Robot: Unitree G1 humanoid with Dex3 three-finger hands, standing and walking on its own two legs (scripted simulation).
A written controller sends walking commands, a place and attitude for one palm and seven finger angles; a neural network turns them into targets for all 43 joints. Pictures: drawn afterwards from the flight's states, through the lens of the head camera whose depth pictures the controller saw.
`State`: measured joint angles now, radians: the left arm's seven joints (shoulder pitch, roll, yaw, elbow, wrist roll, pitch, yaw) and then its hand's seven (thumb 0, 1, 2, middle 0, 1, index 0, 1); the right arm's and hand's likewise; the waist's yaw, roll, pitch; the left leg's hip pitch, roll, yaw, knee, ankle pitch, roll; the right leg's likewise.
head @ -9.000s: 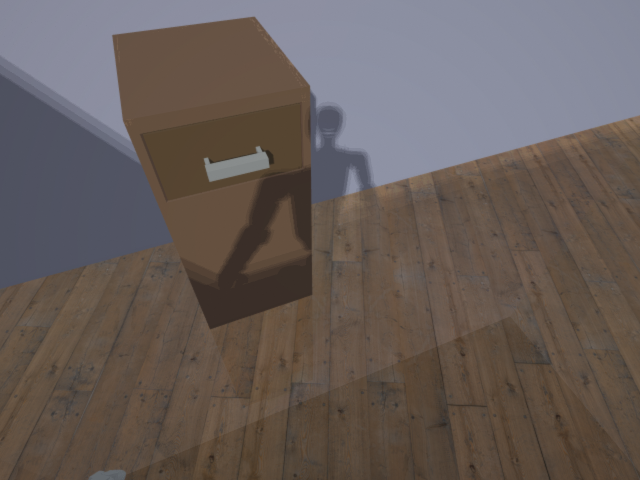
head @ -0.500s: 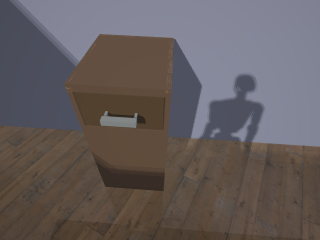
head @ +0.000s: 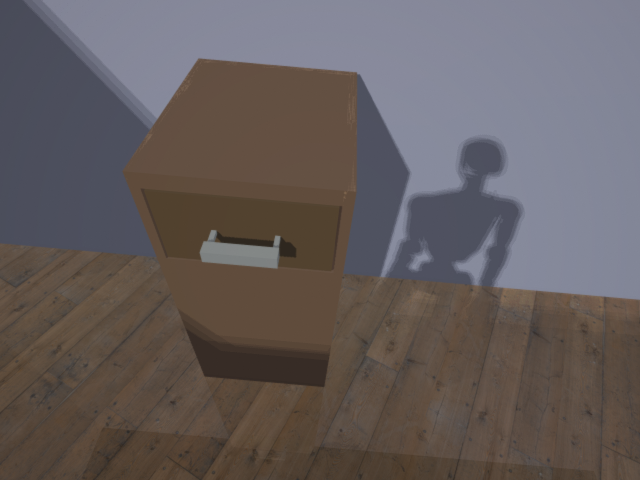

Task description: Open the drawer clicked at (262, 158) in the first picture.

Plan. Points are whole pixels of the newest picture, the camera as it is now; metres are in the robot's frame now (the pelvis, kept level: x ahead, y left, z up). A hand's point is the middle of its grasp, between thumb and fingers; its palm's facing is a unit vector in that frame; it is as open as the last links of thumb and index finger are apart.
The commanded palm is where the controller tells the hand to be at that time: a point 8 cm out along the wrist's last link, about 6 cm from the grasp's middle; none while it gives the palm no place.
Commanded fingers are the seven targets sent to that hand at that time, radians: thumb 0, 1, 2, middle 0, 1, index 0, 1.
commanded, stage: come to a stop and stand still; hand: left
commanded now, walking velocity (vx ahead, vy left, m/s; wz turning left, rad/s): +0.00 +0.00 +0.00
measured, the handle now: (243, 246) +0.52 +0.17 -0.07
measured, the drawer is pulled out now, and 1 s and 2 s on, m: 0.00 0.00 0.00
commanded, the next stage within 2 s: look again from close up in 1.12 s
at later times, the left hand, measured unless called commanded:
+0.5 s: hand out of the picture +0.00 +0.15 -0.18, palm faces +0.03 -0.99 -0.15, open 7.4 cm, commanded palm none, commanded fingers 0.00 0.90 0.90 -0.20 -0.30 -0.20 -0.30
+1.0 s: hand out of the picture -0.04 +0.14 -0.18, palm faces +0.03 -0.99 -0.16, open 7.4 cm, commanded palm none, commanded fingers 0.00 0.90 0.90 -0.20 -0.30 -0.20 -0.30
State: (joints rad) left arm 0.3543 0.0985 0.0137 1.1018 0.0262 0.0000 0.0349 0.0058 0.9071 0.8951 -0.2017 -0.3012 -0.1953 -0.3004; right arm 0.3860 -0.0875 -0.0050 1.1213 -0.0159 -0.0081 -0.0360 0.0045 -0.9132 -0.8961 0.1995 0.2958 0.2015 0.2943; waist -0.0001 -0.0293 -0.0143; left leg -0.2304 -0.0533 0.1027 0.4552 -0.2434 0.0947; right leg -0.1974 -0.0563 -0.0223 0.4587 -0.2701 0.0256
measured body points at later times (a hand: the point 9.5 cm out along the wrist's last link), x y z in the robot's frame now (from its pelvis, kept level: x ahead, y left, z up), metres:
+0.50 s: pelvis +0.02 +0.00 +0.00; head +0.02 +0.00 +0.45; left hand +0.00 +0.20 -0.16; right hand +0.01 -0.22 -0.16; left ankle +0.00 +0.05 -0.74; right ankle -0.02 -0.15 -0.74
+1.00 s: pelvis -0.02 -0.02 +0.00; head -0.03 -0.01 +0.45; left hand -0.04 +0.20 -0.16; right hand -0.01 -0.24 -0.15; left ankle +0.00 +0.05 -0.74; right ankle -0.02 -0.15 -0.74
